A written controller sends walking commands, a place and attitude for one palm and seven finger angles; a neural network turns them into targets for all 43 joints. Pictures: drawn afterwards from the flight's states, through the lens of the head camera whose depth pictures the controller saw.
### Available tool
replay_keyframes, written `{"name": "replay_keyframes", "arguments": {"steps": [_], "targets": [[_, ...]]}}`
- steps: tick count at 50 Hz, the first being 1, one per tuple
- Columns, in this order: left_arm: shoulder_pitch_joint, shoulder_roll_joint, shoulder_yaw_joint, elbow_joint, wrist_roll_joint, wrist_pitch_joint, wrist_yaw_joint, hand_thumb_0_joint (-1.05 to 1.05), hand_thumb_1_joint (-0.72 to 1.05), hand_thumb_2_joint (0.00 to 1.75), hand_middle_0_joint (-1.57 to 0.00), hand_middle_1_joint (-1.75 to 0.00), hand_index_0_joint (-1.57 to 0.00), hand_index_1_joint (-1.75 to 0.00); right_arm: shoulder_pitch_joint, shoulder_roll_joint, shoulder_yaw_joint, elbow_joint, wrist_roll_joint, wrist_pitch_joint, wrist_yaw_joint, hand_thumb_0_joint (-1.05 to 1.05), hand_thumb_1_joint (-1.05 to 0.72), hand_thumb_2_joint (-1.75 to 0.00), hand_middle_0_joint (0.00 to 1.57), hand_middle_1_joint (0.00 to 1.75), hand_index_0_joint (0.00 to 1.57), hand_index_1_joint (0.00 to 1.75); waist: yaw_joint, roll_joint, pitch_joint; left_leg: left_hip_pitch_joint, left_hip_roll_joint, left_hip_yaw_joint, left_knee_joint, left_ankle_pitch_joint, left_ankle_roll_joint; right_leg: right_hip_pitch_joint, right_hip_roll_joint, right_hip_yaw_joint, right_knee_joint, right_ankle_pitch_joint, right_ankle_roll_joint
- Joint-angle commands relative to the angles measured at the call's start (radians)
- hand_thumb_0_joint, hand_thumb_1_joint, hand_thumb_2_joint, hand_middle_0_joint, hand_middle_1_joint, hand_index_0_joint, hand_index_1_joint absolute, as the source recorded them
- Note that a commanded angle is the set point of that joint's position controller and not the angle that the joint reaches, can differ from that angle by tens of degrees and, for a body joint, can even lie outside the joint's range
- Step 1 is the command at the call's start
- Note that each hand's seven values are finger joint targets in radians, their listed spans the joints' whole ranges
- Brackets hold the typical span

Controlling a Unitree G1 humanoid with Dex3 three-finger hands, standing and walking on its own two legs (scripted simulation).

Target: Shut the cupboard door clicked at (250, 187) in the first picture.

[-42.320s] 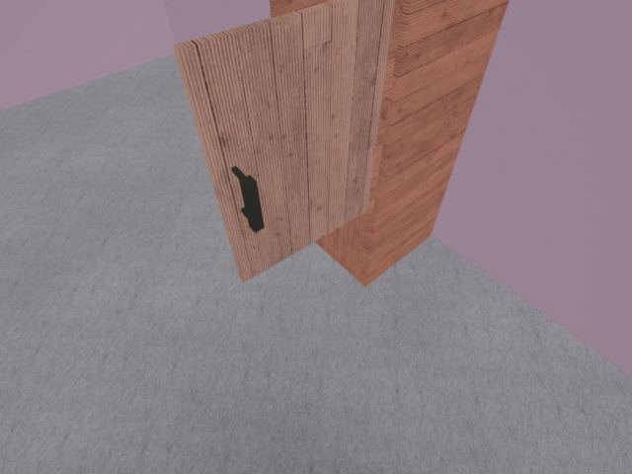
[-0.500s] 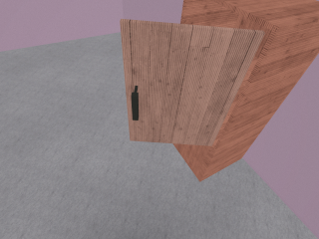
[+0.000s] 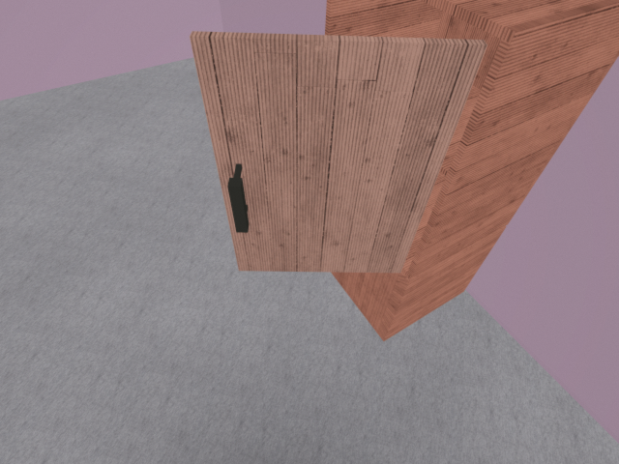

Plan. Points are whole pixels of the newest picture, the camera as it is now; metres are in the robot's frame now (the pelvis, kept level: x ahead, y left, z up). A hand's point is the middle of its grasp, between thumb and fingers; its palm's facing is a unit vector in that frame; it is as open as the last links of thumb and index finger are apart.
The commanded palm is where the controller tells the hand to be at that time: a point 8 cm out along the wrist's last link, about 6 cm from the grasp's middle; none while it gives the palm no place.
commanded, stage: look again from close up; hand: left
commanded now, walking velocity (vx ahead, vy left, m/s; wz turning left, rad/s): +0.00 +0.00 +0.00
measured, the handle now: (240, 198) +0.58 +0.17 -0.05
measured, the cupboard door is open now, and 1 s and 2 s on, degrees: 59 59 59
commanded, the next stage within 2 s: shuffle to correct the standing spot in 0.22 s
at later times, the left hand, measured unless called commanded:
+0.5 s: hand out of the picture +0.02 +0.16 -0.18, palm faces +0.04 -0.99 -0.17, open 7.4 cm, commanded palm none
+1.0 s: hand out of the picture +0.07 +0.13 -0.19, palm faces +0.13 -0.98 -0.18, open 7.4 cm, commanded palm none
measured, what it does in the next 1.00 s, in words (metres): walks ahead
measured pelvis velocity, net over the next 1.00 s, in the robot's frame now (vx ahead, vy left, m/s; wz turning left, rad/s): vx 0.14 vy -0.02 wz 0.06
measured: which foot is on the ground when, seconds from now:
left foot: down 0.00-0.86, up 0.88-1.00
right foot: down 0.00-1.00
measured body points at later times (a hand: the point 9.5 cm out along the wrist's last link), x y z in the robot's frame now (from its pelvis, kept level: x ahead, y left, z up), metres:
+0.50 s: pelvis +0.03 -0.01 +0.00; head +0.03 +0.00 +0.45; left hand +0.02 +0.21 -0.17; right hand +0.02 -0.23 -0.16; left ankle +0.02 +0.11 -0.74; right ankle +0.02 -0.12 -0.74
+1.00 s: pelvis +0.14 -0.02 -0.02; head +0.18 -0.01 +0.43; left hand +0.07 +0.18 -0.17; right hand +0.15 -0.25 -0.17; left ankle +0.13 +0.08 -0.70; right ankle +0.02 -0.11 -0.74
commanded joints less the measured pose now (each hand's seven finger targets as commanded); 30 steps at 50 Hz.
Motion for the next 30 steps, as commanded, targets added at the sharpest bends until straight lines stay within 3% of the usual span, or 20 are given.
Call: {"name": "replay_keyframes", "arguments": {"steps": [1, 16, 18, 21, 24, 28, 30], "targets": [[0.069, 0.101, 0.024, -0.025, -0.004, -0.018, 0.008, 0.0, 0.9, 0.9, -0.2, -0.3, -0.2, -0.3, 0.057, -0.086, -0.017, -0.022, 0.001, -0.012, -0.006, 0.0, -0.9, -0.9, 0.2, 0.3, 0.2, 0.3, -0.001, -0.001, 0.018, -0.003, 0.079, -0.075, -0.074, 0.028, 0.012, -0.016, -0.093, 0.093, -0.112, -0.018, -0.025], [0.055, 0.115, 0.024, -0.027, -0.006, -0.02, 0.007, 0.0, 0.9, 0.9, -0.2, -0.3, -0.2, -0.3, 0.047, -0.099, -0.013, -0.016, -0.001, -0.013, -0.008, 0.0, -0.9, -0.9, 0.2, 0.3, 0.2, 0.3, 0.004, 0.008, 0.021, 0.007, 0.088, -0.07, -0.068, 0.075, 0.006, 0.013, -0.092, 0.088, -0.117, 0.026, -0.028], [0.064, 0.105, 0.022, -0.016, -0.007, -0.021, 0.004, 0.0, 0.9, 0.9, -0.2, -0.3, -0.2, -0.3, 0.061, -0.095, -0.01, -0.007, -0.006, -0.013, -0.008, 0.0, -0.9, -0.9, 0.2, 0.3, 0.2, 0.3, 0.001, -0.005, -0.007, 0.025, 0.083, -0.064, -0.072, 0.0, 0.006, 0.026, -0.089, 0.088, -0.127, -0.06, -0.028], [0.071, 0.113, 0.032, -0.019, -0.002, -0.007, -0.001, 0.0, 0.9, 0.9, -0.2, -0.3, -0.2, -0.3, 0.067, -0.09, -0.013, -0.008, -0.012, -0.004, -0.005, 0.0, -0.9, -0.9, 0.2, 0.3, 0.2, 0.3, 0.007, -0.02, 0.072, -0.039, 0.066, -0.054, -0.064, -0.18, 0.01, -0.023, -0.086, 0.113, -0.139, -0.261, -0.039], [0.085, 0.121, 0.043, -0.028, 0.001, -0.004, -0.008, 0.0, 0.9, 0.9, -0.2, -0.3, -0.2, -0.3, 0.079, -0.085, -0.016, -0.021, -0.014, -0.005, -0.003, 0.0, -0.9, -0.9, 0.2, 0.3, 0.2, 0.3, 0.008, -0.025, 0.112, -0.075, 0.063, -0.049, -0.041, -0.232, 0.018, -0.053, -0.085, 0.134, -0.137, -0.337, -0.056], [0.1, 0.114, 0.05, -0.03, -0.001, -0.01, -0.014, 0.0, 0.9, 0.9, -0.2, -0.3, -0.2, -0.3, 0.095, -0.086, -0.015, -0.029, -0.012, -0.019, -0.005, 0.0, -0.9, -0.9, 0.2, 0.3, 0.2, 0.3, 0.009, 0.008, 0.103, -0.083, 0.077, -0.07, -0.029, -0.198, 0.034, -0.031, -0.082, 0.104, -0.075, -0.27, -0.064], [0.111, 0.104, 0.051, -0.029, 0.0, -0.015, -0.014, 0.0, 0.9, 0.9, -0.2, -0.3, -0.2, -0.3, 0.106, -0.091, -0.017, -0.03, -0.008, -0.028, -0.008, 0.0, -0.9, -0.9, 0.2, 0.3, 0.2, 0.3, 0.008, 0.024, 0.084, -0.072, 0.092, -0.086, -0.012, -0.106, 0.046, -0.006, -0.075, 0.069, -0.029, -0.186, -0.063]]}}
